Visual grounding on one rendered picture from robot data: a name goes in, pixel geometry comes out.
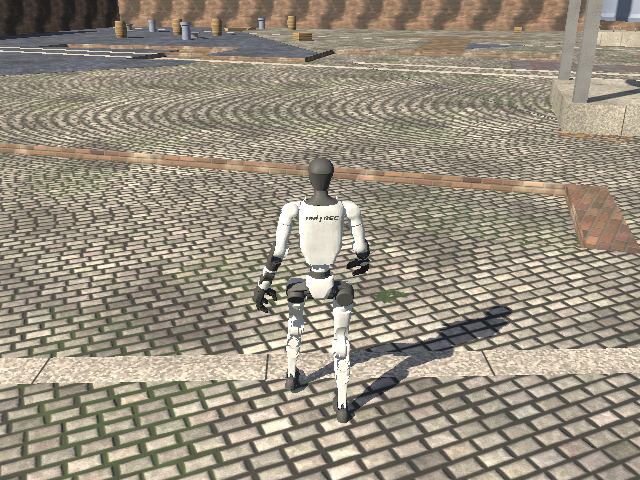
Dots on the left robot thigh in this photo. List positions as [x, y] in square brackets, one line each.
[296, 291]

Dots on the robot left upper arm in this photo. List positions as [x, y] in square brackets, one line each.
[288, 212]

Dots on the robot right forearm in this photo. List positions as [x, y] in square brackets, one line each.
[363, 258]

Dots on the robot right upper arm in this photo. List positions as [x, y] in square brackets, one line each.
[352, 211]

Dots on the robot right shin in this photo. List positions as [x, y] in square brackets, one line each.
[342, 374]

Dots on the robot right hand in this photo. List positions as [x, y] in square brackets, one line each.
[355, 263]

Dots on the robot left forearm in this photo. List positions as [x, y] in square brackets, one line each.
[269, 270]

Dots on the robot left hand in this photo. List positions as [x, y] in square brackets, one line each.
[259, 297]

